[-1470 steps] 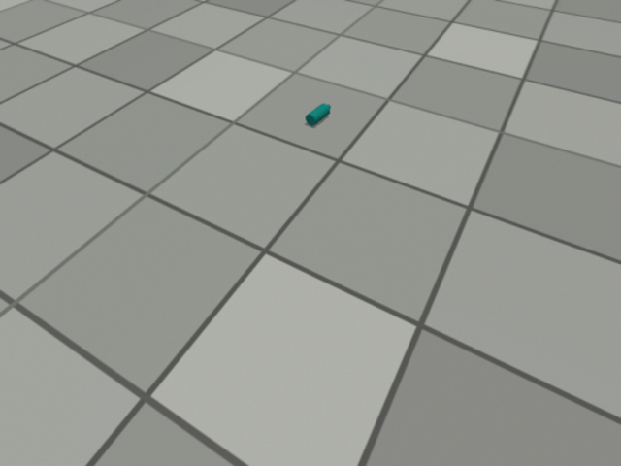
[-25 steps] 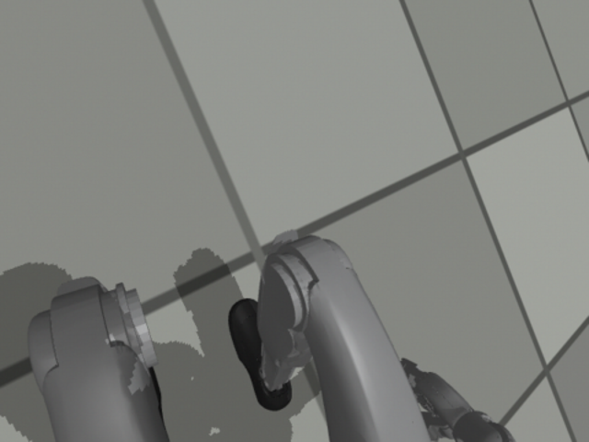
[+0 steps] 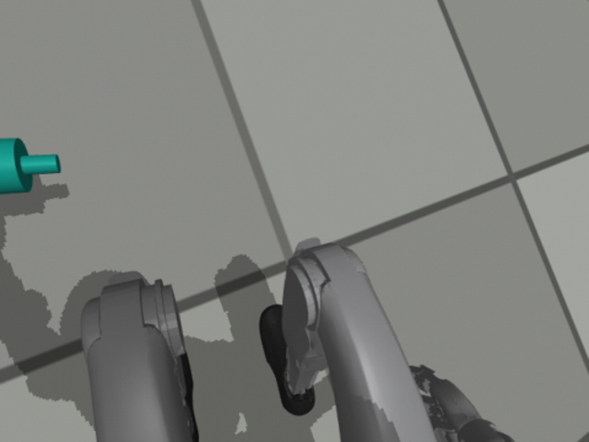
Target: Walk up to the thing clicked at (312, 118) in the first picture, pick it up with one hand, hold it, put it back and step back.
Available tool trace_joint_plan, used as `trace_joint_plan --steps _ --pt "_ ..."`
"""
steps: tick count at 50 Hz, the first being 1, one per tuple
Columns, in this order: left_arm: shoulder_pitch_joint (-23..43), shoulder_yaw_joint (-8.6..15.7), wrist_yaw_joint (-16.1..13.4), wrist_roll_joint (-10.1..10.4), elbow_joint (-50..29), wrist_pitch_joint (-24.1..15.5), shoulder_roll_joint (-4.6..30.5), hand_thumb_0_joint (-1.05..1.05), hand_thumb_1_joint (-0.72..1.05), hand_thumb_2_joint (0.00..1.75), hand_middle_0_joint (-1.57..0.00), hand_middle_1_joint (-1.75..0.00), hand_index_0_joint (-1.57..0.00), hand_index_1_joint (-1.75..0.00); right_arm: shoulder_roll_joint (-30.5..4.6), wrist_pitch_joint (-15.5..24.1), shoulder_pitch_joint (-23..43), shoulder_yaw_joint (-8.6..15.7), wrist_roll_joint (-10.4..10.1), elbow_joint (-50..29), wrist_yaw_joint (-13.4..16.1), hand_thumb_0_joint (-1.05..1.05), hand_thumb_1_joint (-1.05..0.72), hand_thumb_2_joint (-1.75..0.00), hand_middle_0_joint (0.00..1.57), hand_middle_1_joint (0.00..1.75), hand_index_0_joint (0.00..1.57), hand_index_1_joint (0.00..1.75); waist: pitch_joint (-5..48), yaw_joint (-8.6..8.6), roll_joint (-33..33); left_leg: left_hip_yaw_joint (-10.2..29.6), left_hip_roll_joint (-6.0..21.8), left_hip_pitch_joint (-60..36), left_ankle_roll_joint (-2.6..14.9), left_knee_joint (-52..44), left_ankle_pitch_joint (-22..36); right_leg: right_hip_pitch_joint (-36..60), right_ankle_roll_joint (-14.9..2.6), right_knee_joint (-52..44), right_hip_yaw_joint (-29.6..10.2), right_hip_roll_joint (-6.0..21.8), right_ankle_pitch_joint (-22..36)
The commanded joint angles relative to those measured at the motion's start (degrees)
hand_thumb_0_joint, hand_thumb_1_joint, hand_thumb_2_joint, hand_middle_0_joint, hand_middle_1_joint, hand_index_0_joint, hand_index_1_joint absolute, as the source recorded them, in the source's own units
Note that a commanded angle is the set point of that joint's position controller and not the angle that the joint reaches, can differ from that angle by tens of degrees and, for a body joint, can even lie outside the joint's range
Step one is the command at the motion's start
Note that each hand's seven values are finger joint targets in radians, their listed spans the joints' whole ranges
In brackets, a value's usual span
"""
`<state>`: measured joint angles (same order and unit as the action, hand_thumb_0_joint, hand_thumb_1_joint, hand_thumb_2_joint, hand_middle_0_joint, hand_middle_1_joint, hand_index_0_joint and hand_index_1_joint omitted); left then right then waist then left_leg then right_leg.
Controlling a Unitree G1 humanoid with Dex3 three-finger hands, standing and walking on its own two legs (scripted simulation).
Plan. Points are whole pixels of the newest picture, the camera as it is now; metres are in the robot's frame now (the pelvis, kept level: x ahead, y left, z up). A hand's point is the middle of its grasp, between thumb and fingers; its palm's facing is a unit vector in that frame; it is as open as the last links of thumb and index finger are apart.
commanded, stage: settle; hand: left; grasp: from above
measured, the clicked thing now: out of the picture +0.47 +0.35 -0.18
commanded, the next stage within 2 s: lift in 0.02 s
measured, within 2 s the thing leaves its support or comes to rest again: neither
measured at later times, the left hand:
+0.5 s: hand out of the picture +0.42 +0.37 -0.08, palm faces -0.47 -0.09 -0.88, open 9.6 cm
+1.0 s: hand out of the picture +0.35 +0.33 +0.12, palm faces -0.42 -0.13 -0.90, open 9.6 cm
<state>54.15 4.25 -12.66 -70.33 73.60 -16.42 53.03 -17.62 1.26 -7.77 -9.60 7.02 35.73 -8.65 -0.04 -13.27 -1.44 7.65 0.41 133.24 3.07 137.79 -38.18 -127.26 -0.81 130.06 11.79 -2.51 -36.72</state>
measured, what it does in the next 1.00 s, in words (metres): rises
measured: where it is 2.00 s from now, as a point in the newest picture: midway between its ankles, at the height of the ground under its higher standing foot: (236, 397)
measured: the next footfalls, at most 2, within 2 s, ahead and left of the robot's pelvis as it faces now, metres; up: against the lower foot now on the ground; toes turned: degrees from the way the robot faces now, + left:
none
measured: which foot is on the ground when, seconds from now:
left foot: down 0.00-1.00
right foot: down 0.00-1.00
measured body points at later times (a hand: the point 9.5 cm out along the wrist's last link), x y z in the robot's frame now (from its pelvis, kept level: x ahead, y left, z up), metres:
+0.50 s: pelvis +0.00 +0.00 +0.05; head +0.22 +0.09 +0.43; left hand +0.44 +0.37 -0.03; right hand +0.09 -0.26 -0.05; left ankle +0.08 +0.11 -0.30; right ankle +0.11 -0.10 -0.30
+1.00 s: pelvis +0.00 +0.00 +0.19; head +0.15 +0.05 +0.62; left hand +0.37 +0.34 +0.17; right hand +0.16 -0.24 +0.07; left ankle +0.08 +0.11 -0.30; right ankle +0.11 -0.10 -0.30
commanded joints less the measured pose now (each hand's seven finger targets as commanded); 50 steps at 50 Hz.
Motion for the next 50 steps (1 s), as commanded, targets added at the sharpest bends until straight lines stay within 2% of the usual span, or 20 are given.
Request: trace_joint_plan --steps 1,2,6,7,9,11,13,15,17,19,20,24,25,29,30,31,34,37,40,50 --pt "17.6 3.0 -0.7 1.5 -10.9 0.1 17.1 0.00 0.76 0.75 -1.10 -0.65 -1.11 -0.65 -15.0 -0.6 -12.3 6.0 -0.4 -0.2 1.4 0.00 -0.90 -0.90 0.20 0.30 0.20 0.30 41.2 -0.31 21.9 -1.5 0.2 -32.0 -0.95 -15.6 11.0 19.8 -1.82 -13.6 -1.8 -2.0 11.1" --pt "17.0 2.7 -0.3 1.6 -10.2 0.0 16.3 0.00 0.76 0.77 -1.10 -0.66 -1.11 -0.65 -15.3 -0.8 -12.7 6.2 -0.3 -0.4 1.5 0.00 -0.90 -0.90 0.20 0.30 0.20 0.30 40.3 -0.90 21.5 -1.2 0.0 -31.8 -1.13 -15.7 11.3 19.4 -1.98 -13.8 -1.6 -1.9 11.0" --pt "17.8 3.3 0.5 2.1 -12.5 -0.6 16.8 0.00 0.76 0.77 -1.14 -0.68 -1.14 -0.68 -15.0 -1.5 -13.0 6.4 -0.7 -0.3 2.1 0.00 -0.92 -0.91 0.20 0.30 0.20 0.30 41.7 -0.14 21.3 -1.0 0.0 -32.5 -1.11 -17.0 9.8 19.0 -2.02 -14.1 -1.6 -1.8 9.7" --pt "16.6 2.7 0.6 2.2 -11.5 -0.6 15.6 0.00 0.77 0.73 -1.06 -0.65 -1.08 -0.62 -14.7 -1.6 -13.0 6.4 -0.6 -0.3 2.1 0.00 -0.89 -0.89 0.20 0.30 0.20 0.30 40.4 -0.18 21.6 -1.0 -0.1 -32.0 -1.18 -17.6 9.0 19.1 -2.05 -14.3 -1.7 -1.8 9.1" --pt "14.6 3.3 1.2 2.6 -12.1 -0.3 15.2 0.00 0.76 0.74 -1.10 -0.64 -1.11 -0.64 -15.2 -1.6 -13.5 7.1 -0.9 -0.4 2.3 0.00 -0.91 -0.91 0.20 0.30 0.20 0.30 39.1 0.69 22.6 -0.4 -0.3 -34.1 -1.56 -18.9 9.0 17.0 -2.35 -14.6 -1.5 -1.3 8.6" --pt "15.9 4.0 1.8 3.3 -15.9 0.0 16.2 0.00 0.75 0.74 -1.10 -0.63 -1.10 -0.63 -15.1 -1.9 -13.6 7.6 -1.2 -0.4 2.5 0.00 -0.91 -0.91 0.20 0.30 0.20 0.30 43.3 1.87 24.8 0.0 0.0 -37.4 -1.65 -20.6 9.1 17.1 -2.39 -14.4 -1.6 -1.4 8.9" --pt "14.2 5.0 2.5 4.1 -16.5 0.9 16.6 0.00 0.76 0.72 -1.10 -0.64 -1.11 -0.63 -15.3 -2.2 -13.9 8.6 -1.7 -0.8 2.6 0.00 -0.91 -0.91 0.20 0.30 0.20 0.30 44.6 2.86 25.5 0.3 -0.3 -39.2 -1.72 -22.3 10.1 17.7 -2.42 -15.0 -1.9 -1.2 9.5" --pt "14.3 4.3 3.3 5.2 -19.7 1.6 15.1 0.00 0.77 0.77 -1.13 -0.63 -1.13 -0.64 -14.7 -2.6 -14.1 9.0 -2.2 -0.9 2.8 0.00 -0.91 -0.91 0.20 0.30 0.20 0.30 46.5 2.97 25.4 0.0 -0.1 -40.3 -1.44 -23.4 10.7 18.7 -2.12 -15.5 -2.3 -1.1 10.3" --pt "12.9 3.8 4.1 5.5 -21.3 2.1 13.8 0.00 0.78 0.74 -1.13 -0.62 -1.13 -0.62 -14.3 -3.0 -14.1 9.7 -2.8 -0.6 3.0 0.00 -0.91 -0.91 0.20 0.30 0.20 0.30 47.0 3.28 25.7 0.3 0.0 -42.4 -1.51 -24.8 12.0 18.8 -1.98 -15.9 -2.6 -1.0 11.1" --pt "10.6 4.1 4.9 6.1 -22.6 2.3 13.8 0.00 0.79 0.72 -1.13 -0.61 -1.13 -0.61 -13.9 -3.4 -14.2 10.2 -3.2 -0.8 3.2 0.00 -0.91 -0.91 0.20 0.30 0.20 0.30 47.4 3.92 24.3 0.5 0.1 -43.0 -1.29 -26.3 11.3 19.7 -1.89 -16.9 -3.0 -1.0 10.5" --pt "8.7 4.0 5.4 6.7 -21.7 2.5 12.4 0.00 0.78 0.71 -1.13 -0.60 -1.13 -0.59 -14.1 -3.6 -13.9 10.8 -3.4 -0.5 3.4 0.00 -0.91 -0.91 0.20 0.30 0.20 0.30 45.6 4.10 22.8 0.5 -0.3 -42.8 -1.30 -26.6 11.0 18.8 -2.20 -17.9 -3.3 -0.8 9.7" --pt "7.4 2.2 7.4 8.7 -26.1 2.2 9.0 0.00 0.81 0.71 -1.15 -0.58 -1.15 -0.58 -12.5 -3.7 -13.6 11.4 -4.3 -0.8 3.8 0.00 -0.90 -0.91 0.20 0.30 0.20 0.30 45.8 4.29 21.8 0.8 0.2 -44.3 -0.86 -30.5 8.3 20.8 -1.74 -19.7 -4.1 -0.8 9.0" --pt "6.8 2.8 7.7 9.4 -27.2 2.1 9.2 0.00 0.81 0.71 -1.16 -0.58 -1.16 -0.58 -12.5 -3.7 -13.3 11.7 -4.6 -1.0 4.0 0.00 -0.90 -0.91 0.20 0.30 0.20 0.30 45.7 4.57 21.4 0.7 0.1 -44.3 -0.78 -31.3 7.7 21.3 -1.71 -20.5 -4.4 -0.6 8.8" --pt "3.1 1.9 8.9 11.1 -29.6 1.7 6.8 0.00 0.83 0.73 -1.17 -0.58 -1.16 -0.58 -11.2 -3.6 -12.7 11.8 -5.2 -1.4 4.7 0.00 -0.90 -0.91 0.20 0.30 0.20 0.30 45.0 4.80 17.1 -0.8 -0.1 -43.7 -0.23 -33.3 6.3 26.7 -1.53 -24.1 -5.5 -0.7 9.0" --pt "2.7 2.1 9.1 11.4 -30.5 1.5 6.9 0.00 0.83 0.72 -1.16 -0.58 -1.16 -0.58 -10.8 -3.6 -12.7 11.7 -5.4 -1.7 4.9 0.00 -0.90 -0.91 0.20 0.30 0.20 0.30 45.5 5.00 16.6 -1.1 -0.1 -44.4 -0.10 -33.8 6.5 28.3 -1.39 -25.0 -5.7 -0.8 9.2" --pt "3.0 3.3 9.0 11.5 -31.9 1.4 8.5 0.00 0.83 0.69 -1.15 -0.59 -1.16 -0.58 -11.0 -3.6 -12.4 12.1 -5.7 -1.9 5.2 0.00 -0.90 -0.90 0.20 0.30 0.20 0.30 47.0 5.73 16.1 -1.3 -0.2 -45.5 0.00 -34.6 6.2 29.7 -1.40 -26.0 -6.0 -0.8 9.1" --pt "0.6 2.5 8.6 12.8 -33.6 1.6 6.1 0.00 0.84 0.67 -1.14 -0.60 -1.16 -0.57 -10.0 -3.3 -11.8 12.1 -6.1 -2.3 5.9 0.00 -0.90 -0.90 0.20 0.30 0.20 0.30 46.6 5.84 14.5 -2.5 -0.4 -46.7 0.10 -36.7 5.4 34.1 -1.17 -29.6 -6.6 -1.0 8.7" --pt "-1.7 3.6 7.9 12.9 -36.5 2.3 5.9 0.00 0.85 0.67 -1.13 -0.60 -1.16 -0.57 -9.7 -3.0 -11.4 12.7 -6.7 -2.6 6.9 0.00 -0.90 -0.90 0.20 0.30 0.20 0.30 47.0 6.93 14.5 -3.3 -0.6 -49.8 -0.02 -39.9 5.5 37.8 -1.09 -32.9 -7.3 -0.7 8.3" --pt "-3.7 2.6 7.4 12.8 -38.1 4.0 3.6 0.00 0.85 0.67 -1.12 -0.61 -1.16 -0.58 -9.5 -3.1 -10.5 13.3 -7.5 -2.8 7.7 0.00 -0.90 -0.90 0.20 0.30 0.20 0.30 46.8 7.09 15.2 -1.3 -0.1 -55.7 -0.53 -45.3 5.3 39.9 -0.97 -35.1 -6.8 -0.8 8.6" --pt "-14.4 -0.7 8.8 15.0 -42.9 8.4 -2.4 0.00 0.84 0.71 -1.09 -0.70 -1.13 -0.65 -7.0 -2.7 -7.8 13.1 -8.8 -2.6 10.2 0.00 -0.90 -0.90 0.20 0.30 0.20 0.30 40.7 7.69 10.8 -3.5 -0.2 -67.5 -0.36 -58.1 8.1 57.6 -0.52 -51.1 -8.7 -1.3 9.9"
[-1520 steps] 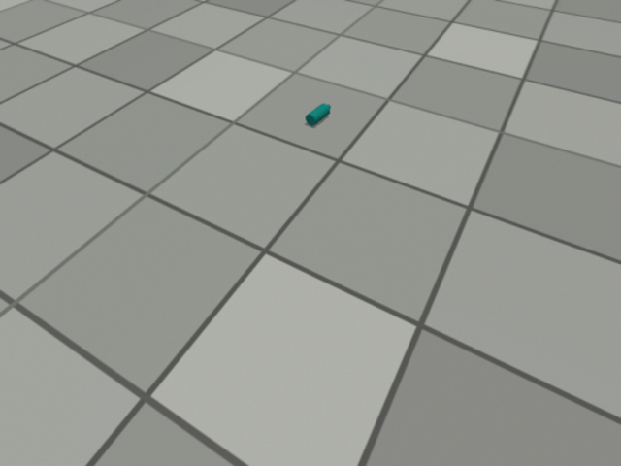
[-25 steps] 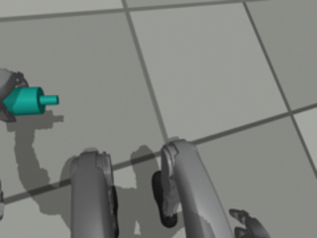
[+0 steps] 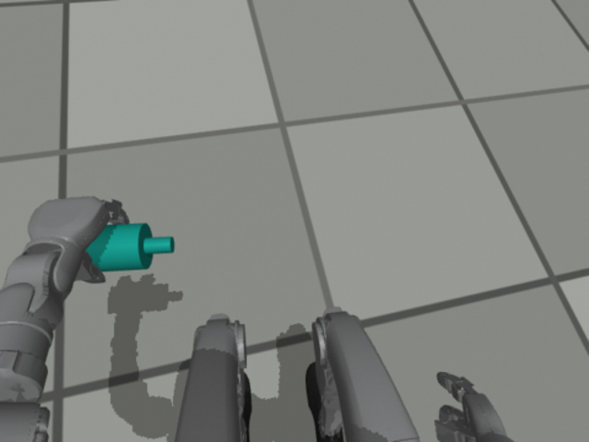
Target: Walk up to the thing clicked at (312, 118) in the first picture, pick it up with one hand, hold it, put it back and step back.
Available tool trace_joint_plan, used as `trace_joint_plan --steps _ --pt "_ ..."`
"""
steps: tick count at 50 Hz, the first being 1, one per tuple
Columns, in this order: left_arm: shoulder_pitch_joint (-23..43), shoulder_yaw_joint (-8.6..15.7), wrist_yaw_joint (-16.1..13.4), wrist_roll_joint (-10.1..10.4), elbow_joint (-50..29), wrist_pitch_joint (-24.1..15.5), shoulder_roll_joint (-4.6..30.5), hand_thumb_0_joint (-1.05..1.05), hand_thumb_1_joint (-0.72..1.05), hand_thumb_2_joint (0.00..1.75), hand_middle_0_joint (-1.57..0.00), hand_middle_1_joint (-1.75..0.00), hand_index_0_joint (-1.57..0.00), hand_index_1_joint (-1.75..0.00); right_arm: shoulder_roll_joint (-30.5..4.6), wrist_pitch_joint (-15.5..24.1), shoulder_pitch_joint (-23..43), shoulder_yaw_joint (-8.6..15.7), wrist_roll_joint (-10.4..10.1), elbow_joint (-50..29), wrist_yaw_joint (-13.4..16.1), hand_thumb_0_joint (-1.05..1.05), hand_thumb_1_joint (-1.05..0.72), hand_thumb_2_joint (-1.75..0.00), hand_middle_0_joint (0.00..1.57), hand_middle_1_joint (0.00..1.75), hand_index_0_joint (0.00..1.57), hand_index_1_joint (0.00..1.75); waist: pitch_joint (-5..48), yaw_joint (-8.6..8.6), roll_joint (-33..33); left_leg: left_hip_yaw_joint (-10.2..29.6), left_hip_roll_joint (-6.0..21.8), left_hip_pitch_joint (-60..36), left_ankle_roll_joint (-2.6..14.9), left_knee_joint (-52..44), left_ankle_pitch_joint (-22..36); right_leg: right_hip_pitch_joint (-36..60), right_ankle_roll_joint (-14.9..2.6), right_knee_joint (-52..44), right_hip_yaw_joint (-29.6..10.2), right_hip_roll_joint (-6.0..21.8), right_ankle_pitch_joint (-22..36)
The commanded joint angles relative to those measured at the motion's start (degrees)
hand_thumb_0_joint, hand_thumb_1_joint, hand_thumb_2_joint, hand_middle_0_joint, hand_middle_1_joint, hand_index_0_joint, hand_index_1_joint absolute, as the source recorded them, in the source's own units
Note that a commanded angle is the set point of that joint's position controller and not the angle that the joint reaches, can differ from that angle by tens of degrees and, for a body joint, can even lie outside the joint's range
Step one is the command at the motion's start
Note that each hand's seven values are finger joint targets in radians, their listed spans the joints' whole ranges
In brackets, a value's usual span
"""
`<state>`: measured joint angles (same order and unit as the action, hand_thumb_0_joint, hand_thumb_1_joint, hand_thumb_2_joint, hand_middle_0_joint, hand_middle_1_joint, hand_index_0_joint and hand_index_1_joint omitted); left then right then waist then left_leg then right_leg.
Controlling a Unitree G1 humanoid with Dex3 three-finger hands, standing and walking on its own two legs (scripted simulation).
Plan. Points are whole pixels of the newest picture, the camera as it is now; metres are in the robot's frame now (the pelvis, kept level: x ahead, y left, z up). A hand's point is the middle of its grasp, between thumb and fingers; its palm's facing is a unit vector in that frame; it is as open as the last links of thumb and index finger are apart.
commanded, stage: lift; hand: left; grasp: from above
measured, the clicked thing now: (112, 247) +0.40 +0.26 -0.10
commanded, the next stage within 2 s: hold in 0.80 s
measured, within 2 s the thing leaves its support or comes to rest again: neither
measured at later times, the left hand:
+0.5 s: hand (49, 227) +0.36 +0.25 +0.08, palm faces -0.45 -0.06 -0.89, open 9.6 cm
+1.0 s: hand (36, 176) +0.38 +0.24 +0.14, palm faces -0.46 -0.07 -0.89, open 9.6 cm
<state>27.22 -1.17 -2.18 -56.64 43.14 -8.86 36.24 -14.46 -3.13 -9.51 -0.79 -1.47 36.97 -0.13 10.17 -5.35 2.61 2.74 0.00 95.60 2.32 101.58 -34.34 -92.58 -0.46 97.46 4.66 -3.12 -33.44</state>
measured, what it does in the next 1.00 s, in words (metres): rises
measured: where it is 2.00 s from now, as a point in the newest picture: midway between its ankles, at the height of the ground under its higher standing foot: (282, 430)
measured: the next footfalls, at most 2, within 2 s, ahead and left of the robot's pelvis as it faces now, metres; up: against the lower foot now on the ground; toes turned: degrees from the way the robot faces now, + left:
none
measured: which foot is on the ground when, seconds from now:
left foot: down 0.00-1.00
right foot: down 0.00-1.00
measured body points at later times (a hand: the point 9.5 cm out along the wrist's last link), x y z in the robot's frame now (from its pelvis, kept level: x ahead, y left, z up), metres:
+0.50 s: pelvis +0.03 +0.00 +0.15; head +0.10 +0.01 +0.60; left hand +0.38 +0.25 +0.13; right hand +0.13 -0.26 +0.04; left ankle +0.09 +0.10 -0.50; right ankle +0.09 -0.11 -0.50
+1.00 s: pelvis +0.07 +0.00 +0.21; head +0.12 +0.00 +0.66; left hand +0.40 +0.24 +0.19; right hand +0.18 -0.26 +0.09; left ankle +0.09 +0.10 -0.50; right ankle +0.09 -0.11 -0.50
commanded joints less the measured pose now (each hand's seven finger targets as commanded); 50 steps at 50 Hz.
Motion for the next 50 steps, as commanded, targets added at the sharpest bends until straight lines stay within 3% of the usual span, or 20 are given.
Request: trace_joint_plan --steps 1,6,7,8,9,12,15,18,22,24,27,29,32,33,36,38,47,50 --pt "11.1 4.1 -1.7 1.6 -12.5 0.9 13.2 0.00 0.84 0.72 -1.10 -0.70 -1.14 -0.66 -9.8 2.0 -5.8 4.1 -0.4 -3.8 2.0 0.00 -0.90 -0.90 0.20 0.30 0.20 0.30 28.4 -0.25 6.3 1.4 0.1 -30.6 0.28 -23.8 2.9 24.4 -0.85 -20.2 -1.8 -0.8 5.8" --pt "10.5 2.1 -2.9 0.5 -10.6 1.0 9.8 0.00 0.85 0.65 -1.10 -0.67 -1.15 -0.62 -9.3 3.6 -5.4 3.9 -0.8 -2.3 3.2 0.00 -0.90 -0.90 0.20 0.30 0.20 0.30 20.6 -0.58 6.8 2.9 0.9 -37.2 -0.63 -33.2 0.5 27.9 -0.90 -26.6 -1.8 -1.0 4.4" --pt "10.0 2.7 -3.5 0.3 -10.3 1.0 10.5 0.00 0.85 0.66 -1.10 -0.66 -1.15 -0.61 -9.5 4.0 -5.0 3.9 -0.9 -2.1 3.4 0.00 -0.90 -0.90 0.20 0.30 0.20 0.30 19.6 0.05 6.9 3.9 1.0 -38.5 -0.77 -35.4 -0.9 28.6 -0.76 -27.7 -1.9 -1.1 3.6" --pt "8.9 1.2 -3.9 0.3 -7.9 1.2 8.0 0.00 0.85 0.64 -1.10 -0.66 -1.14 -0.61 -9.1 4.3 -4.9 3.7 -0.9 -1.9 3.4 0.00 -0.90 -0.90 0.20 0.30 0.20 0.30 17.1 -0.45 6.9 4.0 1.2 -39.2 -0.93 -36.8 -1.2 28.9 -0.78 -28.8 -1.9 -1.1 3.6" --pt "11.1 0.0 -4.3 0.0 -8.7 1.1 7.0 0.00 0.84 0.64 -1.08 -0.67 -1.13 -0.62 -9.2 4.7 -4.9 3.8 -0.9 -1.7 3.4 0.00 -0.90 -0.90 0.20 0.30 0.20 0.30 17.2 -0.85 6.5 3.9 1.2 -40.7 -0.95 -38.0 -1.1 30.2 -0.83 -30.3 -2.0 -1.1 3.8" --pt "9.9 -0.2 -5.5 -0.9 -6.3 1.2 6.8 0.00 0.81 0.63 -1.05 -0.68 -1.10 -0.63 -9.0 5.8 -5.0 4.0 -1.1 -1.5 3.5 0.00 -0.90 -0.90 0.20 0.30 0.20 0.30 15.0 -0.13 6.0 3.5 0.8 -43.1 -0.98 -41.6 -1.5 34.6 -0.74 -34.7 -2.8 -1.1 3.2" --pt "10.6 -1.9 -6.1 -1.1 -5.3 1.3 4.6 0.00 0.80 0.66 -1.05 -0.69 -1.10 -0.64 -9.1 6.5 -5.4 4.4 -1.2 -1.1 3.3 0.00 -0.90 -0.90 0.20 0.30 0.20 0.30 14.5 0.00 5.1 2.5 0.7 -47.1 -1.21 -44.2 1.2 38.1 -0.85 -38.6 -3.6 -0.9 4.6" --pt "11.1 -1.8 -6.9 -1.3 -5.5 1.6 5.1 0.00 0.79 0.68 -1.05 -0.70 -1.09 -0.66 -9.0 6.9 -5.8 4.5 -1.2 -1.0 3.2 0.00 -0.90 -0.90 0.20 0.30 0.20 0.30 14.5 0.48 3.9 1.0 0.3 -50.0 -1.10 -46.2 4.1 42.6 -0.88 -42.3 -4.2 -0.9 6.0" --pt "11.2 -3.3 -7.8 -1.7 -4.8 2.7 3.1 0.00 0.81 0.68 -1.05 -0.72 -1.10 -0.67 -8.7 7.3 -6.6 4.9 -1.3 -0.5 3.1 0.00 -0.90 -0.90 0.20 0.30 0.20 0.30 14.8 0.78 3.3 0.0 0.1 -55.2 -1.47 -48.5 10.1 46.4 -1.19 -45.5 -4.5 -0.9 10.2" --pt "10.6 -2.5 -8.4 -1.6 -4.8 3.4 4.1 0.00 0.80 0.69 -1.05 -0.71 -1.10 -0.66 -8.6 7.1 -7.0 5.0 -1.3 -0.5 3.0 0.00 -0.90 -0.90 0.20 0.30 0.20 0.30 15.1 1.48 2.5 -0.9 -0.2 -57.1 -1.40 -49.4 13.7 49.6 -1.25 -47.4 -4.9 -0.9 13.0" --pt "10.9 -3.8 -8.7 -0.9 -5.0 4.5 1.9 0.00 0.79 0.71 -1.07 -0.68 -1.11 -0.65 -8.4 7.1 -6.8 5.1 -1.3 -0.6 3.0 0.00 -0.90 -0.90 0.20 0.30 0.20 0.30 14.7 1.65 2.1 -1.1 -0.1 -60.4 -1.58 -51.8 16.5 52.7 -1.22 -49.6 -4.8 -0.7 15.6" --pt "10.2 -3.1 -8.7 -1.1 -3.8 5.2 3.1 0.00 0.78 0.70 -1.08 -0.64 -1.10 -0.62 -8.6 6.9 -6.8 5.4 -1.4 -0.4 3.0 0.00 -0.90 -0.90 0.20 0.30 0.20 0.30 14.2 2.27 1.6 -1.5 -0.1 -62.0 -1.58 -53.2 18.3 54.3 -1.31 -50.7 -4.9 -0.8 17.1" --pt "9.1 -4.3 -8.1 -0.8 -3.6 6.2 1.7 0.00 0.77 0.69 -1.07 -0.64 -1.10 -0.61 -8.3 6.5 -6.7 5.4 -1.5 -0.6 3.1 0.00 -0.90 -0.90 0.20 0.30 0.20 0.30 13.2 2.33 0.4 -1.9 -0.3 -63.9 -1.39 -54.8 21.1 57.3 -1.18 -53.0 -5.3 -0.8 19.8" --pt "9.3 -5.7 -7.7 -0.4 -3.7 6.5 -0.4 0.00 0.77 0.68 -1.06 -0.65 -1.09 -0.62 -8.0 6.5 -6.9 5.3 -1.4 -0.5 3.1 0.00 -0.90 -0.90 0.20 0.30 0.20 0.30 12.8 1.65 0.5 -1.8 -0.3 -64.5 -1.46 -55.4 21.5 57.7 -1.13 -53.6 -5.5 -0.8 20.2" --pt "7.5 -4.9 -6.7 0.3 -4.2 6.9 0.9 0.00 0.77 0.65 -1.06 -0.64 -1.09 -0.60 -8.2 6.2 -6.3 5.4 -1.6 -1.2 3.3 0.00 -0.90 -0.90 0.20 0.30 0.20 0.30 11.3 2.68 -0.1 -2.3 -0.6 -66.2 -1.29 -57.7 21.6 60.3 -1.02 -56.3 -5.8 -0.6 20.3" --pt "6.8 -5.9 -5.9 0.8 -4.5 7.0 -0.6 0.00 0.77 0.66 -1.06 -0.65 -1.09 -0.61 -7.9 6.0 -6.1 5.1 -1.7 -1.4 3.3 0.00 -0.90 -0.90 0.20 0.30 0.20 0.30 9.9 2.41 -0.9 -2.3 -0.7 -66.2 -1.21 -58.8 21.5 61.5 -0.85 -57.6 -6.2 -0.4 20.4" --pt "8.9 -4.6 -5.0 -0.1 -10.0 5.8 1.2 0.00 0.81 0.64 -1.06 -0.65 -1.11 -0.60 -8.0 5.4 -5.2 5.3 -1.7 -2.0 3.8 0.00 -0.89 -0.89 0.20 0.30 0.20 0.30 11.2 3.00 1.1 -2.3 -0.8 -72.9 -1.59 -62.5 26.3 65.7 -1.09 -60.2 -6.4 -0.3 23.8" --pt "8.1 -5.7 -4.7 -1.0 -9.7 5.9 0.5 0.00 0.80 0.65 -1.06 -0.64 -1.11 -0.59 -8.0 5.1 -4.6 5.2 -1.9 -2.3 3.9 0.00 -0.89 -0.90 0.20 0.30 0.20 0.30 10.1 3.07 0.4 -2.5 -1.0 -73.9 -1.50 -63.8 26.4 66.5 -1.12 -61.4 -6.6 -0.2 24.1"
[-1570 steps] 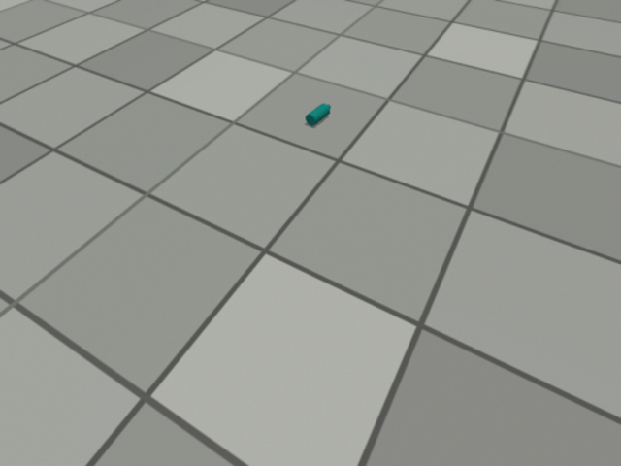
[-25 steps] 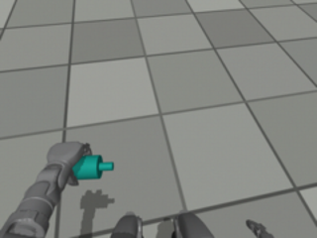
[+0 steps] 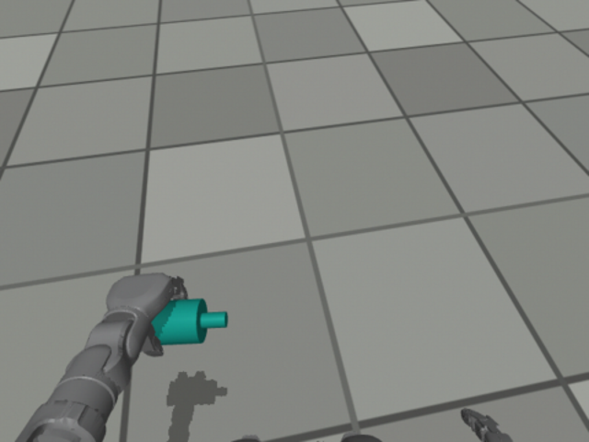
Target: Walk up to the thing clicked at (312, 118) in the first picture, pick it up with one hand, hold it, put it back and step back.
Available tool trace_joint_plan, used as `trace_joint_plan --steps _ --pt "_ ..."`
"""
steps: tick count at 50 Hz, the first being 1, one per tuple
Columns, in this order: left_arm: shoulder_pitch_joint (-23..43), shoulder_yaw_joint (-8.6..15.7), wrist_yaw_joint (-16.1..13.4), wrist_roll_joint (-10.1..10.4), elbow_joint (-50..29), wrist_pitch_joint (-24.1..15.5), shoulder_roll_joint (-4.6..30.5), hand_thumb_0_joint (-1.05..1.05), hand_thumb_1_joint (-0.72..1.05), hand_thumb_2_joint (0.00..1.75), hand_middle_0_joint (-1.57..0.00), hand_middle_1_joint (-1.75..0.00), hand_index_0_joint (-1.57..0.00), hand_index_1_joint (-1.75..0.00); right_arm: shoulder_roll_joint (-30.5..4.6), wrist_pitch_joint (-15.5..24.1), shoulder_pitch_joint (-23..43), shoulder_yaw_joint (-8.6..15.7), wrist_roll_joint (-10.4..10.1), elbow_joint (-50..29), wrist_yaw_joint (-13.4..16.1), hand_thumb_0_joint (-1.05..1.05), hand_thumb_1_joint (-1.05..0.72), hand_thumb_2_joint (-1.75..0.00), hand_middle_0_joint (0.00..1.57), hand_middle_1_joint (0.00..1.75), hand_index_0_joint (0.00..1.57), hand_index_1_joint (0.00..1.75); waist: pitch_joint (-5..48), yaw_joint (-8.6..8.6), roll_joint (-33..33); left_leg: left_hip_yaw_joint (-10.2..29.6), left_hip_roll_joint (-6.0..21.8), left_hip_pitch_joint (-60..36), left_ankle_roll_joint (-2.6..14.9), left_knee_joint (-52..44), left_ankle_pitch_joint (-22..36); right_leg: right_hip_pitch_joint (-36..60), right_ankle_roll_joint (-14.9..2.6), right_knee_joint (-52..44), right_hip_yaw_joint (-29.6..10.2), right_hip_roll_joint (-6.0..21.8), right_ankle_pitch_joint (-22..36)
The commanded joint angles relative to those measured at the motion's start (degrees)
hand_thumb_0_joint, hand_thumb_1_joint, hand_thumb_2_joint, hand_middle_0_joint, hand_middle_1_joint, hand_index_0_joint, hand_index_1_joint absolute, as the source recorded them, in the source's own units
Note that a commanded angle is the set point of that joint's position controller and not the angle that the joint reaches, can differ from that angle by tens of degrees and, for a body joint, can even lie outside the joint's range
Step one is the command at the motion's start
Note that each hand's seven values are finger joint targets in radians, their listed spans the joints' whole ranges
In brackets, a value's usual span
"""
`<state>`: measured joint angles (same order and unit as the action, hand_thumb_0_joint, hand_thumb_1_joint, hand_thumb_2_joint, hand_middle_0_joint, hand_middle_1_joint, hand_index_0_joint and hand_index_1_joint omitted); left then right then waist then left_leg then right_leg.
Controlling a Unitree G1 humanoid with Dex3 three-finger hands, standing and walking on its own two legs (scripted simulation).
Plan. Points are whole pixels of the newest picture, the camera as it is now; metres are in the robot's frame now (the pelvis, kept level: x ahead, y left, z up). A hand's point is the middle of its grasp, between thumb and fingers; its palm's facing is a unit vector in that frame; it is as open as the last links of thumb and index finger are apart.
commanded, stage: hold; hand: left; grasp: from above
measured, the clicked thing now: (171, 322) +0.32 +0.20 -0.10
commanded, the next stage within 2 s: crouch in 1.80 s
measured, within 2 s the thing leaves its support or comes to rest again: neither
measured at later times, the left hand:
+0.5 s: hand (145, 307) +0.32 +0.22 -0.03, palm faces -0.45 -0.04 -0.89, open 9.6 cm
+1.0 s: hand (147, 320) +0.29 +0.21 -0.01, palm faces -0.46 -0.04 -0.89, open 9.7 cm
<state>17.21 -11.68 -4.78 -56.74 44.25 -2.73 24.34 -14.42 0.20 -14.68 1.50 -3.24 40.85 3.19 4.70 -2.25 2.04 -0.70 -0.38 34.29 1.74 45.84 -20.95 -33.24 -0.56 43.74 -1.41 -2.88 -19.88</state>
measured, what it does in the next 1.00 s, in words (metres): stands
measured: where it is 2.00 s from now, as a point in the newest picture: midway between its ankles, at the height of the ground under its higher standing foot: outside the picture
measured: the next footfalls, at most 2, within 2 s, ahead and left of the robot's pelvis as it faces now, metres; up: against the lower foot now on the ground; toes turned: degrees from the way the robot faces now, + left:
none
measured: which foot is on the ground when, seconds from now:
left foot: down 0.00-1.00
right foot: down 0.00-1.00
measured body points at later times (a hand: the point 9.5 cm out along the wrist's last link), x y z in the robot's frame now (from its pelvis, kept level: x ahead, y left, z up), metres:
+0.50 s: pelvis +0.02 +0.00 +0.02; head +0.03 -0.01 +0.47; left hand +0.34 +0.22 +0.02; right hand +0.14 -0.26 -0.10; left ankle +0.02 +0.10 -0.71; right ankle +0.02 -0.12 -0.71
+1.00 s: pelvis +0.00 -0.01 +0.03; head +0.01 -0.03 +0.48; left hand +0.31 +0.21 +0.04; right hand +0.14 -0.26 -0.09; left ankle +0.02 +0.10 -0.71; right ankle +0.02 -0.12 -0.71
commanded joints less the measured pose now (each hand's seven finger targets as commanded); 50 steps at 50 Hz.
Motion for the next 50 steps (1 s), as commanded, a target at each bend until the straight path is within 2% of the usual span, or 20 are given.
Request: trace_joint_plan --steps 1,2,4,7,9,11,13,15,16,17,19,23,27,31,37,41,42,45,47,50 --pt "17.7 4.8 -1.8 -1.0 -10.2 -0.1 12.6 0.00 0.82 0.65 -1.07 -0.64 -1.12 -0.60 -8.1 1.6 0.7 2.9 -0.1 -6.1 0.6 0.00 -0.89 -0.90 0.20 0.30 0.20 0.30 15.1 0.12 0.5 0.8 -0.8 -12.3 -0.77 -8.1 13.1 8.0 -0.85 -8.4 -0.9 -0.3 11.0" --pt "18.2 5.3 -1.6 -0.7 -11.5 -0.2 13.0 0.00 0.81 0.67 -1.08 -0.64 -1.12 -0.60 -8.3 1.5 0.5 3.2 -0.3 -6.2 0.6 0.00 -0.90 -0.90 0.20 0.30 0.20 0.30 15.8 0.05 0.9 0.6 -0.7 -13.5 -0.82 -8.5 14.0 8.3 -0.95 -8.5 -0.8 -0.4 11.5" --pt "18.4 3.7 -0.8 0.1 -12.2 0.1 11.0 0.00 0.82 0.69 -1.08 -0.65 -1.12 -0.61 -8.3 1.4 0.7 3.2 -0.3 -6.2 0.5 0.00 -0.89 -0.90 0.20 0.30 0.20 0.30 16.4 -0.33 0.4 0.8 -0.5 -15.4 -0.74 -8.8 16.2 9.4 -0.86 -8.8 -0.7 -0.5 13.4" --pt "16.7 4.9 -0.1 0.8 -12.8 0.2 12.5 0.00 0.82 0.69 -1.07 -0.67 -1.12 -0.62 -8.5 1.2 0.7 3.4 -0.4 -6.4 0.5 0.00 -0.89 -0.90 0.20 0.30 0.20 0.30 16.2 0.52 0.4 0.9 -0.5 -16.5 -0.79 -9.8 19.0 11.3 -0.90 -9.4 -0.3 -0.6 15.1" --pt "15.7 3.2 0.8 0.4 -11.6 0.3 10.6 0.00 0.81 0.69 -1.06 -0.68 -1.11 -0.63 -8.3 1.0 1.2 3.2 -0.5 -6.6 0.5 0.00 -0.90 -0.90 0.20 0.30 0.20 0.30 14.8 0.08 -0.7 0.8 -0.5 -16.8 -0.60 -10.1 19.7 10.9 -0.74 -9.9 -0.6 -0.6 16.3" --pt "14.4 3.1 1.5 0.2 -11.4 0.4 10.6 0.00 0.83 0.67 -1.07 -0.67 -1.12 -0.62 -8.2 0.8 1.3 3.2 -0.5 -6.4 0.6 0.00 -0.90 -0.90 0.20 0.30 0.20 0.30 14.4 0.27 -1.2 0.8 -0.6 -16.7 -0.46 -10.1 21.3 11.8 -0.61 -10.0 -0.5 -0.6 17.9" --pt "16.1 4.8 1.9 0.4 -14.1 0.0 13.0 0.00 0.82 0.70 -1.07 -0.67 -1.12 -0.62 -8.4 0.5 1.6 3.2 -0.6 -7.0 0.6 0.00 -0.90 -0.90 0.20 0.30 0.20 0.30 15.4 0.89 0.0 0.5 -0.6 -18.1 -0.50 -10.7 22.5 13.3 -0.69 -10.4 -0.5 -0.4 18.9" --pt "15.8 3.4 2.5 0.6 -14.7 0.0 11.5 0.00 0.86 0.70 -1.09 -0.69 -1.14 -0.64 -8.4 0.3 1.9 3.2 -0.6 -7.4 0.5 0.00 -0.90 -0.90 0.20 0.30 0.20 0.30 15.4 0.50 0.1 0.5 -0.5 -19.3 -0.37 -11.0 24.0 13.3 -0.68 -10.6 -0.5 -0.5 20.1" --pt "15.9 3.8 2.6 0.2 -14.2 0.1 11.9 0.00 0.86 0.70 -1.09 -0.69 -1.14 -0.64 -8.4 0.2 1.8 3.1 -0.6 -7.2 0.5 0.00 -0.90 -0.90 0.20 0.30 0.20 0.30 14.9 0.59 0.3 0.6 -0.5 -19.2 -0.36 -11.1 24.6 13.3 -0.72 -10.8 -0.5 -0.5 20.4" --pt "15.8 5.1 2.4 0.4 -15.1 0.0 13.2 0.00 0.84 0.70 -1.08 -0.69 -1.13 -0.64 -8.4 0.0 2.0 3.1 -0.6 -7.5 0.6 0.00 -0.90 -0.90 0.20 0.30 0.20 0.30 14.7 1.35 0.6 0.7 -0.4 -19.3 -0.51 -11.8 24.0 14.1 -0.83 -11.3 -0.4 -0.5 19.6" --pt "16.1 3.8 2.4 0.5 -15.4 0.0 11.8 0.00 0.83 0.72 -1.09 -0.68 -1.13 -0.64 -8.3 -0.2 2.2 3.0 -0.7 -8.0 0.5 0.00 -0.90 -0.90 0.20 0.30 0.20 0.30 14.4 0.81 0.5 0.5 -0.4 -20.0 -0.44 -12.5 23.5 14.6 -0.90 -11.8 -0.5 -0.4 19.3" --pt "15.2 4.1 2.5 0.2 -15.3 0.1 11.9 0.00 0.78 0.69 -1.05 -0.66 -1.09 -0.62 -8.3 -0.6 3.5 2.9 -0.9 -8.5 0.6 0.00 -0.90 -0.90 0.20 0.30 0.20 0.30 11.9 1.73 1.2 0.8 -0.1 -20.4 -0.88 -14.9 20.6 14.6 -1.19 -13.1 -0.3 -0.6 15.8" --pt "15.4 3.2 3.3 0.5 -16.1 0.4 11.4 0.00 0.78 0.67 -1.04 -0.66 -1.09 -0.62 -8.4 -0.8 4.1 2.8 -0.9 -9.0 0.7 0.00 -0.90 -0.90 0.20 0.30 0.20 0.30 11.6 1.49 -0.4 0.8 -0.1 -21.0 -0.51 -15.8 19.9 15.6 -1.04 -14.2 -0.4 -0.4 16.0" --pt "15.4 3.4 3.6 0.7 -17.0 0.4 11.5 0.00 0.77 0.75 -1.07 -0.67 -1.09 -0.65 -8.4 -1.0 4.4 2.7 -0.8 -9.0 0.8 0.00 -0.90 -0.90 0.20 0.30 0.20 0.30 12.5 1.46 0.0 0.6 -0.1 -23.0 -0.43 -16.7 20.6 16.5 -1.01 -15.1 -0.5 -0.4 16.3" --pt "15.6 3.6 3.9 1.3 -17.7 -0.1 11.4 0.00 0.77 0.70 -1.06 -0.65 -1.10 -0.62 -7.9 -1.1 6.3 2.0 -1.0 -9.6 1.2 0.00 -0.90 -0.90 0.20 0.30 0.20 0.30 9.6 1.98 -0.5 0.4 -0.5 -22.1 -0.43 -18.7 15.0 17.1 -0.85 -17.2 -0.9 0.1 12.1" --pt "14.7 4.0 4.2 1.4 -17.6 -0.3 11.9 0.00 0.74 0.67 -1.03 -0.66 -1.07 -0.62 -7.9 -1.1 7.2 2.0 -0.9 -9.7 1.3 0.00 -0.90 -0.90 0.20 0.30 0.20 0.30 9.3 2.30 0.0 1.1 0.1 -22.8 -0.69 -19.7 14.6 17.3 -0.95 -17.4 -0.9 0.1 11.5" --pt "15.3 3.1 4.4 1.3 -18.8 -0.4 11.1 0.00 0.74 0.68 -1.04 -0.65 -1.07 -0.62 -7.8 -1.1 7.4 1.9 -0.9 -9.9 1.3 0.00 -0.90 -0.90 0.20 0.30 0.20 0.30 9.5 2.17 0.0 0.8 -0.1 -23.2 -0.62 -19.8 15.1 17.6 -0.95 -17.6 -1.0 0.1 12.0" --pt "14.5 4.4 4.1 1.8 -19.8 -0.5 12.0 0.00 0.75 0.69 -1.04 -0.66 -1.08 -0.63 -7.9 -1.3 7.6 2.0 -1.1 -9.8 1.4 0.00 -0.90 -0.90 0.20 0.30 0.20 0.30 10.3 2.30 -0.9 0.3 -0.4 -23.7 -0.36 -19.5 16.2 18.5 -0.69 -18.2 -1.0 0.3 13.0" --pt "15.0 3.5 4.4 1.8 -19.4 -0.4 11.2 0.00 0.76 0.69 -1.04 -0.67 -1.08 -0.63 -7.7 -1.3 7.7 1.7 -1.0 -9.8 1.4 0.00 -0.90 -0.90 0.20 0.30 0.20 0.30 8.9 2.03 -0.4 0.4 -0.4 -23.3 -0.43 -20.2 14.7 18.0 -0.75 -18.6 -1.0 0.2 11.9" --pt "14.3 4.7 4.3 1.6 -19.8 -0.4 12.3 0.00 0.76 0.66 -1.04 -0.65 -1.08 -0.61 -7.6 -1.3 8.9 1.6 -1.1 -10.0 1.6 0.00 -0.90 -0.90 0.20 0.30 0.20 0.30 8.4 2.35 -1.1 0.1 -0.6 -23.6 -0.32 -20.6 13.4 18.1 -0.60 -19.5 -1.2 0.4 10.4"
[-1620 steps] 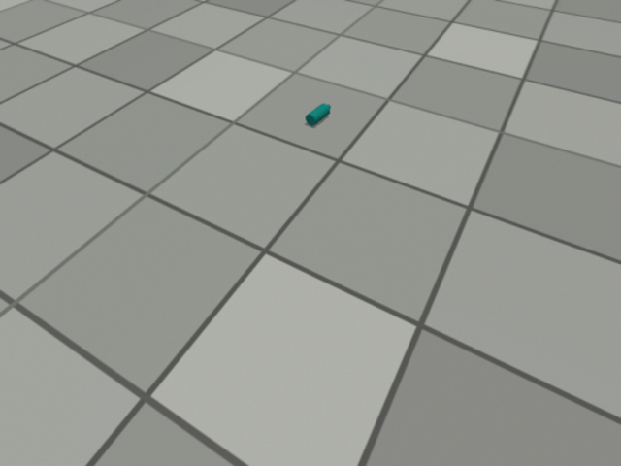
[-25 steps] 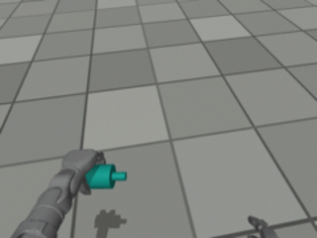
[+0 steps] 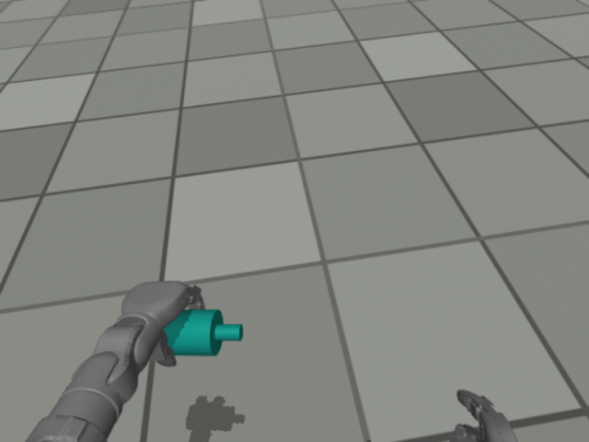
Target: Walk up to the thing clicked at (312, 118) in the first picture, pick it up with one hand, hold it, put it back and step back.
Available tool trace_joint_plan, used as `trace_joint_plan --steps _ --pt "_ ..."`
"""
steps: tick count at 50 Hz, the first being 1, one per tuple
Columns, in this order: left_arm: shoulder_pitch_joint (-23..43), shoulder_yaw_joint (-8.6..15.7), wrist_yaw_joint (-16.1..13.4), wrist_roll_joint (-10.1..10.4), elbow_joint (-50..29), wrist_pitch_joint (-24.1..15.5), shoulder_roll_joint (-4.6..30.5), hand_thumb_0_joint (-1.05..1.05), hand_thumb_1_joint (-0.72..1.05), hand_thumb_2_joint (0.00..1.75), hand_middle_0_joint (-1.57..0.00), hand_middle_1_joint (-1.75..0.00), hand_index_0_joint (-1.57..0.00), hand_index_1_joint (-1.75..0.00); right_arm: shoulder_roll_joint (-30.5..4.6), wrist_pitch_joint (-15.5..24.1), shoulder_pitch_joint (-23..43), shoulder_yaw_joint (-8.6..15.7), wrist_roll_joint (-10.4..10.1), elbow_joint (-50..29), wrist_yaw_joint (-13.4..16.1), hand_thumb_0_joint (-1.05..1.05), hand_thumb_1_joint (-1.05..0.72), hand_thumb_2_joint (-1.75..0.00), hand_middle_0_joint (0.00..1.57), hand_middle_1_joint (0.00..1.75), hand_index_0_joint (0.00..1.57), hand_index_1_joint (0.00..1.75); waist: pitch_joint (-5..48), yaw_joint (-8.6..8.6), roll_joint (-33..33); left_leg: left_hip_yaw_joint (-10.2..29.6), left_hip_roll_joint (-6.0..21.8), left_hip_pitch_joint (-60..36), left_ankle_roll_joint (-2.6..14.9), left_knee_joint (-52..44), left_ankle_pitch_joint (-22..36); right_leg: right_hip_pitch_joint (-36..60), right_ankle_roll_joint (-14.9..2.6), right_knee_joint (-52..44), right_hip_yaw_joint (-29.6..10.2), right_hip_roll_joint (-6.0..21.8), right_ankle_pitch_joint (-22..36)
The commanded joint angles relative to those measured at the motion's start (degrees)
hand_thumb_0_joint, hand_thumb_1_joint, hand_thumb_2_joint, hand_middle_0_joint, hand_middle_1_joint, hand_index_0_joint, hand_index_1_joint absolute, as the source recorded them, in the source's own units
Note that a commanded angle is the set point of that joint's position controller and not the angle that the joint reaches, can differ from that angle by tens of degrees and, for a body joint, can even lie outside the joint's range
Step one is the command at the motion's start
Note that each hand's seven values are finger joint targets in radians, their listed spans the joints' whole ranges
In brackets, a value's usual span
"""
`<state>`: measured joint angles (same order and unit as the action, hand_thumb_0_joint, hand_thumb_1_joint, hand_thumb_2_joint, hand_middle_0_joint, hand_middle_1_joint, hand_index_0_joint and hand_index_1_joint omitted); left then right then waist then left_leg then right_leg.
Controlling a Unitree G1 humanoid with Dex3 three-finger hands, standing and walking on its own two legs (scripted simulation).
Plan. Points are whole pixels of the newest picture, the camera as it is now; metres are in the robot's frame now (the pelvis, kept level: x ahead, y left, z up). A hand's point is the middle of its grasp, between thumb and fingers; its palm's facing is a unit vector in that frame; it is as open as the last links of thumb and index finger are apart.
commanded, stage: hold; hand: left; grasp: from above
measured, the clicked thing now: (186, 332) +0.30 +0.20 -0.06
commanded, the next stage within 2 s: crouch in 0.80 s
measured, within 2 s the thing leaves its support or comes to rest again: neither
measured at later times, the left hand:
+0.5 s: hand (171, 329) +0.29 +0.21 -0.03, palm faces -0.45 -0.05 -0.89, open 9.6 cm
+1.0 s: hand (164, 318) +0.31 +0.22 -0.03, palm faces -0.45 -0.04 -0.89, open 9.6 cm
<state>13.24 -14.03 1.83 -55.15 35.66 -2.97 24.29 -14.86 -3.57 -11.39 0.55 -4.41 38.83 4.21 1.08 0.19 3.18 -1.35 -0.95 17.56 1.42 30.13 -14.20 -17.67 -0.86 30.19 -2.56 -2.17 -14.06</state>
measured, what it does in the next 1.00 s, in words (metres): stands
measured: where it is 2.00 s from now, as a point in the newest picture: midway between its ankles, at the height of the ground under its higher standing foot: outside the picture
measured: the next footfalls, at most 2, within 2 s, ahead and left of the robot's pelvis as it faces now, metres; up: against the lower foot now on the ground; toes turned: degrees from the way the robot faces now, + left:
none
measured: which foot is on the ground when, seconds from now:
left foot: down 0.00-1.00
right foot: down 0.00-1.00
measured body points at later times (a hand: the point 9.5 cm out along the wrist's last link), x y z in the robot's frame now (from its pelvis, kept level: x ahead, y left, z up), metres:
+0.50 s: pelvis +0.00 -0.01 +0.00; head +0.02 -0.03 +0.45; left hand +0.31 +0.21 +0.02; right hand +0.16 -0.26 -0.11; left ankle +0.02 +0.10 -0.73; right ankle +0.02 -0.11 -0.73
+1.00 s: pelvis +0.01 +0.00 +0.00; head +0.02 -0.02 +0.45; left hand +0.32 +0.22 +0.02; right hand +0.16 -0.25 -0.11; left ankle +0.02 +0.10 -0.73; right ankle +0.02 -0.11 -0.73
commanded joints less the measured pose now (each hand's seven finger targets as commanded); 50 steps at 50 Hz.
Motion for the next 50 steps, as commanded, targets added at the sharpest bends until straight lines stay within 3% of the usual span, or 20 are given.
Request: trace_joint_plan --steps 1,4,11,15,17,19,20,24,25,28,29,32,33,37,39,43,44,45,46,50 --pt "18.3 7.2 -2.3 -0.1 -11.7 -0.2 12.3 0.00 0.77 0.65 -1.03 -0.66 -1.08 -0.61 -7.1 2.5 5.7 2.5 0.1 -7.9 0.5 0.00 -0.90 -0.90 0.20 0.30 0.20 0.30 12.6 0.12 -2.1 0.7 -0.1 -7.0 -0.03 -5.0 6.6 3.1 -0.34 -5.9 -0.1 -0.3 4.5" --pt "18.5 6.1 -2.0 0.1 -12.5 -0.1 11.6 0.00 0.77 0.67 -1.04 -0.66 -1.09 -0.62 -7.0 2.5 6.2 2.4 0.1 -7.9 0.6 0.00 -0.90 -0.90 0.20 0.30 0.20 0.30 12.6 -0.04 -2.2 0.6 -0.2 -7.6 0.06 -4.8 7.5 3.1 -0.14 -6.3 -0.1 -0.2 5.3" --pt "16.5 7.1 -1.2 0.7 -13.3 0.0 12.2 0.00 0.80 0.67 -1.07 -0.65 -1.11 -0.60 -6.8 2.2 7.3 2.3 -0.2 -8.3 0.8 0.00 -0.90 -0.90 0.20 0.30 0.20 0.30 11.8 0.43 -2.3 0.2 -0.4 -8.4 0.23 -5.6 7.4 3.9 0.06 -7.4 -0.4 0.2 5.5" --pt "15.1 5.7 -1.0 0.3 -13.0 0.2 11.0 0.00 0.80 0.65 -1.06 -0.64 -1.11 -0.60 -6.6 1.9 7.4 2.1 -0.1 -8.3 0.8 0.00 -0.90 -0.90 0.20 0.30 0.20 0.30 11.0 -0.02 -3.5 0.1 -0.6 -8.2 0.42 -5.5 7.8 4.0 0.33 -7.7 -0.4 0.4 6.4" --pt "17.3 7.1 -1.2 0.3 -13.9 -0.1 12.8 0.00 0.81 0.65 -1.06 -0.65 -1.11 -0.61 -6.7 1.8 7.5 2.1 -0.2 -8.2 0.9 0.00 -0.90 -0.90 0.20 0.30 0.20 0.30 11.8 0.09 -2.9 0.1 -0.7 -8.6 0.36 -5.6 7.9 4.1 0.30 -7.7 -0.5 0.4 6.3" --pt "18.1 5.4 -1.2 -0.2 -14.1 -0.1 11.0 0.00 0.80 0.66 -1.06 -0.65 -1.10 -0.60 -6.6 1.8 7.1 2.1 -0.1 -7.7 0.9 0.00 -0.90 -0.90 0.20 0.30 0.20 0.30 13.0 -0.80 -2.2 0.1 -0.5 -10.0 0.32 -5.4 9.5 4.1 0.25 -7.1 -0.5 0.3 8.1" --pt "18.0 7.2 -1.7 -0.2 -13.8 -0.1 12.5 0.00 0.81 0.65 -1.06 -0.65 -1.11 -0.60 -6.7 1.7 7.0 2.2 -0.1 -7.4 1.0 0.00 -0.90 -0.90 0.20 0.30 0.20 0.30 13.4 -0.09 -2.2 0.2 -0.6 -9.8 0.30 -5.2 10.3 4.5 0.23 -7.0 -0.3 0.2 8.8" --pt "18.2 7.9 -2.4 -0.3 -12.7 0.1 13.0 0.00 0.82 0.65 -1.07 -0.65 -1.12 -0.61 -6.5 1.5 7.1 2.2 -0.1 -7.4 1.0 0.00 -0.90 -0.90 0.20 0.30 0.20 0.30 13.5 0.26 -2.1 0.0 -0.7 -9.9 0.31 -5.2 11.5 5.3 0.31 -7.1 -0.3 0.4 10.3" --pt "17.4 6.8 -2.4 -0.6 -12.0 0.3 11.7 0.00 0.81 0.65 -1.07 -0.65 -1.12 -0.61 -6.7 1.5 6.6 2.3 -0.1 -7.3 0.9 0.00 -0.90 -0.90 0.20 0.30 0.20 0.30 13.1 -0.23 -2.4 0.0 -0.6 -9.6 0.30 -5.2 11.5 4.9 0.26 -7.1 -0.2 0.3 10.2" --pt "16.4 7.4 -2.3 -0.5 -10.8 0.4 12.3 0.00 0.83 0.67 -1.09 -0.64 -1.13 -0.60 -6.5 1.2 7.0 2.4 -0.2 -7.2 0.9 0.00 -0.90 -0.90 0.20 0.30 0.20 0.30 12.2 0.44 -2.0 0.1 -0.5 -9.3 0.10 -5.8 10.9 5.3 -0.06 -7.3 -0.1 0.1 9.1" --pt "17.2 5.4 -1.9 -0.3 -12.3 0.3 10.5 0.00 0.82 0.67 -1.09 -0.65 -1.13 -0.61 -6.5 1.3 6.9 2.5 -0.2 -7.4 0.7 0.00 -0.90 -0.90 0.20 0.30 0.20 0.30 12.7 -0.22 -1.8 0.2 -0.4 -9.7 0.08 -5.8 11.1 4.9 -0.13 -7.1 -0.1 0.1 9.3" --pt "15.9 7.3 -1.6 -0.3 -12.4 0.2 12.5 0.00 0.80 0.67 -1.08 -0.63 -1.11 -0.60 -6.7 1.1 6.7 2.8 -0.3 -7.6 0.8 0.00 -0.90 -0.90 0.20 0.30 0.20 0.30 13.4 0.44 -2.2 0.2 -0.4 -10.3 0.20 -5.6 12.5 5.8 -0.02 -7.3 0.0 0.2 10.6" --pt "17.0 6.0 -1.2 -0.1 -13.2 0.1 11.6 0.00 0.79 0.68 -1.08 -0.63 -1.11 -0.60 -6.7 1.1 6.3 2.8 -0.3 -7.5 0.7 0.00 -0.90 -0.90 0.20 0.30 0.20 0.30 14.0 -0.07 -2.3 0.2 -0.4 -10.5 0.28 -5.5 13.4 6.0 0.01 -6.9 0.0 0.1 11.9" --pt "16.9 7.2 -1.4 0.0 -11.9 0.0 12.5 0.00 0.82 0.67 -1.09 -0.63 -1.12 -0.60 -6.8 0.9 6.3 2.7 -0.4 -7.5 0.8 0.00 -0.90 -0.90 0.20 0.30 0.20 0.30 13.0 0.20 -3.3 0.3 -0.4 -10.3 0.35 -5.7 13.6 6.1 0.14 -7.3 0.2 0.1 12.3" --pt "16.8 6.5 -1.6 -0.1 -11.0 0.0 11.6 0.00 0.82 0.67 -1.09 -0.63 -1.13 -0.59 -6.6 0.8 6.0 2.6 -0.4 -7.7 0.8 0.00 -0.90 -0.90 0.20 0.30 0.20 0.30 12.4 -0.16 -2.4 0.3 -0.3 -10.4 0.22 -5.9 13.2 5.6 -0.09 -7.2 0.3 0.0 11.7" --pt "17.9 7.6 -2.1 -0.6 -11.3 0.0 13.0 0.00 0.81 0.67 -1.08 -0.63 -1.12 -0.59 -6.9 0.6 5.6 3.0 -0.4 -7.4 0.7 0.00 -0.90 -0.90 0.20 0.30 0.20 0.30 13.7 0.40 -1.2 0.5 -0.2 -10.7 -0.06 -5.7 15.6 6.5 -0.41 -6.6 0.5 -0.1 13.2" --pt "19.1 6.8 -2.0 -0.9 -12.6 -0.2 12.3 0.00 0.79 0.68 -1.07 -0.64 -1.11 -0.60 -7.0 0.7 5.1 3.1 -0.3 -7.4 0.6 0.00 -0.90 -0.90 0.20 0.30 0.20 0.30 14.9 0.02 -1.4 0.5 -0.1 -11.3 0.03 -5.4 16.5 6.6 -0.43 -6.4 0.6 -0.2 14.0" --pt "19.2 7.1 -2.2 -0.7 -12.0 -0.1 12.7 0.00 0.85 0.64 -1.02 -0.72 -1.12 -0.63 -7.1 0.6 5.0 3.2 -0.4 -7.2 0.6 0.00 -0.90 -0.91 0.20 0.30 0.20 0.30 14.7 0.27 -1.6 0.6 0.0 -11.3 0.02 -5.6 17.0 6.8 -0.43 -6.3 0.6 -0.2 14.4" --pt "19.3 7.3 -2.2 -0.9 -10.7 -0.1 12.9 0.00 0.77 0.59 -0.94 -0.69 -1.04 -0.59 -7.1 0.5 4.9 3.1 -0.4 -7.2 0.6 0.00 -0.87 -0.89 0.20 0.30 0.20 0.30 14.1 -0.14 -1.5 0.4 -0.1 -11.1 0.16 -5.5 16.6 6.7 -0.34 -6.6 0.5 -0.1 14.4" --pt "15.3 5.1 -2.5 -0.8 -6.7 -0.3 9.3 0.00 0.76 0.60 -1.03 -0.65 -1.09 -0.59 -7.0 0.4 4.2 3.2 -0.4 -7.2 0.5 0.00 -0.89 -0.90 0.20 0.30 0.20 0.30 11.6 -0.44 -3.9 0.6 -0.1 -9.6 0.14 -5.3 15.6 5.0 -0.31 -6.5 0.8 -0.2 13.4"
